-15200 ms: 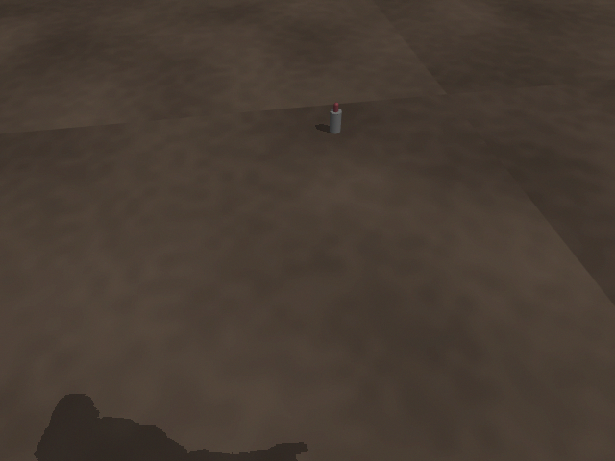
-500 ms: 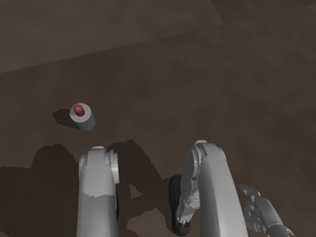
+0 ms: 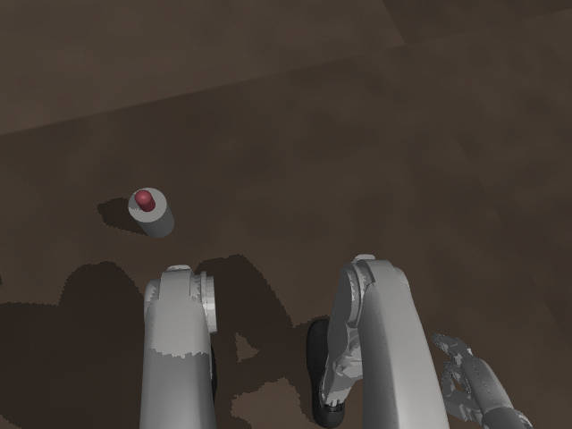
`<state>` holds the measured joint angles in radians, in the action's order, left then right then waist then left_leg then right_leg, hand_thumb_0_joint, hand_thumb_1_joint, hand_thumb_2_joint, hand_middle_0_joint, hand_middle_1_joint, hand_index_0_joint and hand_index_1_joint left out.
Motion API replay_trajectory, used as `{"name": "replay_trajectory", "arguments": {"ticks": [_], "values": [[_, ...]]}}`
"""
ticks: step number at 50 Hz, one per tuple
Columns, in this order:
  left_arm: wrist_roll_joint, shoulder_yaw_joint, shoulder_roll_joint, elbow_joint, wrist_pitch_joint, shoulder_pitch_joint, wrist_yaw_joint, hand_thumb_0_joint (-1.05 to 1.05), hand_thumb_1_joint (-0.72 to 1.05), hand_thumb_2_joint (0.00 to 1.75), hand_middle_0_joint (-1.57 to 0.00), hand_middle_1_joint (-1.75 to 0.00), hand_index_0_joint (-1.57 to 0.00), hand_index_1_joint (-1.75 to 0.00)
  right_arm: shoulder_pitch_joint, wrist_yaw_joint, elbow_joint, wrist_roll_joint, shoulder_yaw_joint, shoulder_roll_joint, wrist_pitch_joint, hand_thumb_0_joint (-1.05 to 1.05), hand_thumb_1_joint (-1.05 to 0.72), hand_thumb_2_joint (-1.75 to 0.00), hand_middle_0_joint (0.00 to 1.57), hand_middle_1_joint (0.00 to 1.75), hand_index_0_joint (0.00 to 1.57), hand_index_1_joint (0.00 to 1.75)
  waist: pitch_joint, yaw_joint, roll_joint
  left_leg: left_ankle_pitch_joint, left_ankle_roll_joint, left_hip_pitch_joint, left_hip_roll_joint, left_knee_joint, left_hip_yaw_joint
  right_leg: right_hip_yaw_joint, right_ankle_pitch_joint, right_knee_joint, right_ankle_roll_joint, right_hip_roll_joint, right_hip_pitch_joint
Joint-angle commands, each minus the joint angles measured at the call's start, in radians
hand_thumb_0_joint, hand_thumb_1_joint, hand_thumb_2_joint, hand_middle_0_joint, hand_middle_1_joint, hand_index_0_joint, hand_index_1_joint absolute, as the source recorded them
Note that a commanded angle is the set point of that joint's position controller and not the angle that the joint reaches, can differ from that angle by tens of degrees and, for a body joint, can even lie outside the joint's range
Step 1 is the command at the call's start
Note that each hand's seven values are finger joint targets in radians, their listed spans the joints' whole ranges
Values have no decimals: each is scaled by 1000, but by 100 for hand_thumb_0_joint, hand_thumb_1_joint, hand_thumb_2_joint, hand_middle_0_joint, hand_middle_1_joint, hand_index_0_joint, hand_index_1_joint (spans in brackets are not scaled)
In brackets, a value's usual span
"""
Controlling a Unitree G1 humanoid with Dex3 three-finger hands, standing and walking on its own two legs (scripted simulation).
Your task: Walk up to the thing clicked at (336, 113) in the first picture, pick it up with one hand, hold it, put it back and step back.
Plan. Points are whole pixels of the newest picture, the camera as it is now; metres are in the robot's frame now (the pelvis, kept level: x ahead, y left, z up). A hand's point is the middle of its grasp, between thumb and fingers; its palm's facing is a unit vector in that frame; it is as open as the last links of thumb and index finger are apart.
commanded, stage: go down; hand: left
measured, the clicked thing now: (151, 210) +0.46 +0.23 -0.28
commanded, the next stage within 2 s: none
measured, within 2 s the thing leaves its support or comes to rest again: neither
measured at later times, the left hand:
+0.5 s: hand out of the picture +0.38 +0.41 +0.03, palm faces +0.13 -0.99 -0.06, open 17.6 cm
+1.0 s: hand out of the picture +0.39 +0.41 +0.02, palm faces +0.13 -0.99 -0.07, open 17.6 cm
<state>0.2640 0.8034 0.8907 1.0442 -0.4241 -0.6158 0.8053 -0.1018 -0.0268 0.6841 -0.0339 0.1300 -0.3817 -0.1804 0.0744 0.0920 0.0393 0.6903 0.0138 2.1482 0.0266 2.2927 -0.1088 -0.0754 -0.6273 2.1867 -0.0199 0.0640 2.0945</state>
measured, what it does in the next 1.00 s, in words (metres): stands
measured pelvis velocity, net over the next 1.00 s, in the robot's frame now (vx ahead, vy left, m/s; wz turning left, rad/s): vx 0.00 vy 0.00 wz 0.00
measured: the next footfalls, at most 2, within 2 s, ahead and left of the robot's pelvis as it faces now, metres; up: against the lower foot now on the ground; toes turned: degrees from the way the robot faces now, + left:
none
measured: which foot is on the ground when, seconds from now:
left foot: down 0.00-1.00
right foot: down 0.00-1.00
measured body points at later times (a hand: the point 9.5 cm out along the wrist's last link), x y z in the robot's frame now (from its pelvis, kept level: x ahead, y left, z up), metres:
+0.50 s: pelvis +0.00 +0.00 +0.00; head +0.20 +0.08 +0.39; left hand +0.37 +0.46 +0.03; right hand +0.16 -0.28 -0.09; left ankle +0.08 +0.12 -0.34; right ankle +0.12 -0.13 -0.34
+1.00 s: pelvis +0.00 +0.00 +0.00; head +0.21 +0.08 +0.39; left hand +0.37 +0.46 +0.03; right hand +0.16 -0.28 -0.09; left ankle +0.08 +0.12 -0.34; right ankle +0.12 -0.13 -0.34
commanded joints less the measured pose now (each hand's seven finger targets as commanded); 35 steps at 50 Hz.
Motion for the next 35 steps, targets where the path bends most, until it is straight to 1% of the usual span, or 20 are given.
{"name": "replay_trajectory", "arguments": {"ticks": [1, 2, 3, 4, 6, 8, 9, 11, 14, 18, 21, 25, 26, 28, 29, 30, 31, 32, 33, 35], "values": [[38, 58, 397, -195, -55, -201, -1, 0, -61, 7, -6, -11, -6, -11, -119, -15, -43, 7, -94, -247, -22, 0, -91, -90, 20, 30, 20, 30, 616, -32, -291, -135, 6, -490, -15, -327, 21, -27, 80, -182, 60, -49, -255], [35, 63, 412, -202, -56, -211, -3, 0, -61, 8, -6, -11, -6, -11, -117, -16, -44, 6, -95, -251, -20, 0, -90, -90, 20, 30, 20, 30, 615, -31, -293, -127, 7, -488, -15, -326, 20, -26, 75, -183, 59, -49, -259], [35, 62, 397, -193, -53, -196, -3, 0, -61, 7, -6, -11, -6, -10, -113, -17, -47, 7, -96, -250, -22, 0, -91, -90, 20, 30, 20, 30, 606, -33, -298, -121, 5, -497, -14, -335, 14, -29, 71, -176, 60, -48, -239], [31, 75, 426, -240, -58, -220, -7, 0, -61, 7, -6, -10, -6, -10, -127, -15, -44, 6, -96, -251, -20, 0, -91, -90, 20, 30, 20, 30, 632, -39, -318, -133, 2, -513, -14, -339, 13, -27, 81, -176, 61, -47, -254], [34, 73, 410, -206, -48, -189, -6, 0, -61, 6, -7, -11, -7, -11, -124, -15, -47, 7, -95, -242, -19, 0, -91, -90, 20, 30, 20, 30, 643, -37, -285, -140, 8, -481, -20, -326, 31, -24, 83, -190, 58, -49, -291], [33, 49, 384, -207, -47, -204, -4, 0, -61, 7, -6, -11, -6, -11, -120, -14, -44, 9, -96, -243, -19, 0, -91, -90, 20, 30, 20, 30, 614, -22, -282, -124, 9, -475, -17, -332, 23, -27, 72, -186, 59, -48, -262], [30, 65, 398, -212, -47, -192, -7, 0, -61, 7, -6, -11, -6, -11, -120, -16, -47, 7, -96, -246, -20, 0, -91, -90, 20, 30, 20, 30, 625, -37, -304, -141, 5, -495, -18, -335, 21, -27, 85, -178, 61, -47, -260], [27, 72, 421, -207, -46, -185, -8, 0, -61, 6, -6, -11, -7, -11, -118, -16, -48, 8, -97, -246, -18, 0, -91, -90, 20, 30, 20, 30, 628, -41, -290, -127, 7, -483, -18, -328, 25, -24, 70, -185, 59, -48, -266], [37, 57, 379, -195, -46, -175, -2, 0, -61, 6, -6, -11, -6, -10, -118, -15, -44, 9, -95, -240, -20, 0, -91, -90, 20, 30, 20, 30, 623, -27, -272, -145, 10, -474, -21, -322, 27, -27, 87, -187, 58, -49, -274], [41, 68, 401, -243, -49, -184, -4, 0, -61, 7, -6, -11, -7, -11, -114, -16, -54, 10, -100, -241, -22, 0, -91, -90, 20, 30, 20, 30, 639, -46, -292, -124, 10, -476, -19, -329, 35, -21, 73, -196, 58, -50, -288], [44, 51, 366, -203, -44, -175, -4, 0, -61, 7, -5, -11, -6, -11, -121, -15, -45, 12, -100, -237, -25, 0, -90, -90, 20, 30, 20, 30, 608, -27, -243, -114, 14, -446, -20, -319, 36, -22, 64, -204, 55, -52, -285], [33, 60, 394, -219, -51, -186, -7, 0, -61, 6, -6, -11, -6, -10, -122, -19, -40, 8, -101, -247, -22, 0, -91, -90, 20, 30, 20, 30, 633, -37, -297, -151, 4, -511, -16, -331, 18, -25, 95, -179, 61, -48, -258], [33, 60, 405, -243, -53, -204, -7, 0, -61, 7, -6, -12, -7, -11, -116, -19, -47, 11, -102, -246, -23, 0, -91, -90, 20, 30, 20, 30, 628, -37, -301, -127, 5, -505, -15, -340, 15, -26, 76, -179, 61, -48, -245], [34, 47, 367, -230, -51, -199, -9, 0, -61, 6, -6, -12, -7, -11, -116, -20, -49, 9, -101, -244, -23, 0, -91, -90, 20, 30, 20, 30, 626, -28, -312, -126, 3, -517, -16, -345, 12, -28, 81, -182, 60, -47, -244], [34, 56, 382, -225, -48, -194, -10, 0, -61, 6, -6, -11, -7, -11, -119, -19, -46, 9, -102, -243, -25, 0, -91, -90, 20, 30, 20, 30, 620, -36, -300, -112, 5, -505, -16, -346, 14, -26, 67, -184, 60, -47, -246], [33, 47, 375, -225, -47, -207, -11, 0, -61, 8, -6, -12, -6, -11, -122, -17, -46, 9, -100, -241, -23, 0, -91, -90, 20, 30, 20, 30, 614, -26, -295, -108, 6, -495, -16, -344, 16, -26, 65, -190, 59, -48, -251], [34, 58, 397, -242, -49, -212, -13, 0, -61, 7, -6, -12, -7, -11, -112, -18, -56, 13, -101, -242, -23, 0, -91, -90, 20, 30, 20, 30, 617, -36, -298, -91, 9, -482, -17, -351, 17, -25, 53, -190, 59, -48, -255], [31, 63, 388, -187, -42, -167, -14, 0, -61, 7, -6, -12, -7, -11, -116, -17, -49, 11, -98, -241, -22, 0, -90, -90, 20, 30, 20, 30, 608, -39, -279, -108, 8, -479, -17, -346, 17, -26, 64, -187, 58, -48, -262], [30, 36, 366, -206, -44, -185, -10, 0, -61, 7, -6, -12, -7, -11, -112, -17, -52, 11, -98, -243, -22, 0, -91, -90, 20, 30, 20, 30, 591, -30, -295, -90, 7, -486, -16, -354, 11, -29, 53, -182, 60, -48, -231], [36, 49, 365, -192, -42, -163, -7, 0, -61, 7, -6, -11, -6, -11, -114, -16, -51, 11, -100, -242, -21, 0, -91, -90, 20, 30, 20, 30, 606, -39, -281, -110, 7, -490, -18, -342, 19, -25, 63, -189, 59, -49, -249]]}}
